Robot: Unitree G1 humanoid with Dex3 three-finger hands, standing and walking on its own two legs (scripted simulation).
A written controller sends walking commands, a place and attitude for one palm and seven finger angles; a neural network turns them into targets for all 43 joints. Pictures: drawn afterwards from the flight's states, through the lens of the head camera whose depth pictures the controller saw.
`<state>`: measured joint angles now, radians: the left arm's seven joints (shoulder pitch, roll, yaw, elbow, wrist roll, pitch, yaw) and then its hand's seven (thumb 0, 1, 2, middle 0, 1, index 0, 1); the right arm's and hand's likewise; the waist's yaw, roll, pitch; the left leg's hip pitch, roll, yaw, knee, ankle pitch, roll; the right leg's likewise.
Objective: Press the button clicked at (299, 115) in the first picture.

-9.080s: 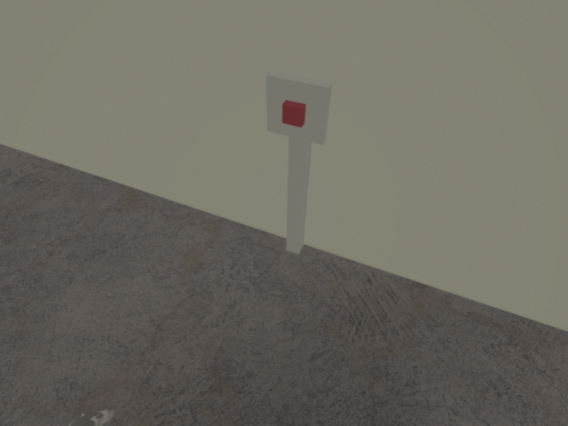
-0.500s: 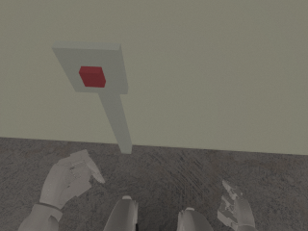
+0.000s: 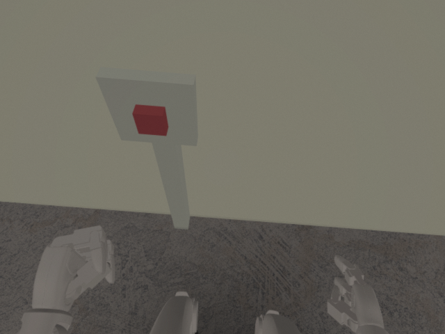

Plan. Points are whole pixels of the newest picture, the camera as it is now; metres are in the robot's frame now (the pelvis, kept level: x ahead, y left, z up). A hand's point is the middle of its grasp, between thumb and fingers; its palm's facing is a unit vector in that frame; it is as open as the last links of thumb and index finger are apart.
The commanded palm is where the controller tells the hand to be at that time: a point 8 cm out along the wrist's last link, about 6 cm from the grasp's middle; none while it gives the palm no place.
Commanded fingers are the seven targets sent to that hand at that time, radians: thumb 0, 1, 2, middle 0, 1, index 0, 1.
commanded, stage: raise the hand and make a fist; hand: left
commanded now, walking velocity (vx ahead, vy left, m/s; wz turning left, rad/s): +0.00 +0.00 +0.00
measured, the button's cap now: (151, 119) +0.51 +0.19 +0.05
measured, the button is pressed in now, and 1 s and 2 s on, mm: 0 0 0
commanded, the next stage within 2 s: aim a knuckle at the button in 0.76 s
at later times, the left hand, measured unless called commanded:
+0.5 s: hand (107, 253) +0.24 +0.21 +0.03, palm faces -0.04 -1.00 -0.05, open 3.1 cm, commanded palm +0.21 +0.26 +0.05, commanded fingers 0.00 0.90 0.90 -1.30 -1.50 -1.30 -1.50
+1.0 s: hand (113, 250) +0.24 +0.19 +0.04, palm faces +0.02 -1.00 -0.08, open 3.1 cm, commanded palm +0.23 +0.25 +0.04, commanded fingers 0.00 0.90 0.90 -1.30 -1.50 -1.30 -1.50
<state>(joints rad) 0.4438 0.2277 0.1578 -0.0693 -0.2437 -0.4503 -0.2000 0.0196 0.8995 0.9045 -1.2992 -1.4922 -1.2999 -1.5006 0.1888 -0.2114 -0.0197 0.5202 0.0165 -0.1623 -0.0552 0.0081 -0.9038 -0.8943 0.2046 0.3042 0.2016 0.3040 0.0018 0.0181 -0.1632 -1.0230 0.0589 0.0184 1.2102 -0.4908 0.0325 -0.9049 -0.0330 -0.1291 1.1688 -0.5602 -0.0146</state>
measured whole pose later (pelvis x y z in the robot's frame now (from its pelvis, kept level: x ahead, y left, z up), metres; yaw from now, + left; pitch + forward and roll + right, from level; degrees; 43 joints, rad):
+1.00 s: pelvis +0.01 -0.02 -0.01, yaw +0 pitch +18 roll -3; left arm 0.32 0.26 0.23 0.07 -0.29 -0.44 -0.31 0.02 0.90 0.90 -1.30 -1.50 -1.31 -1.50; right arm 0.20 -0.24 0.00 0.53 0.02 -0.14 -0.06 0.01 -0.90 -0.89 0.21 0.30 0.20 0.30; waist 0.00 0.04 -0.17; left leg -1.05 0.07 -0.01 1.24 -0.51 0.01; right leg -0.93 -0.02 -0.15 1.20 -0.59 -0.04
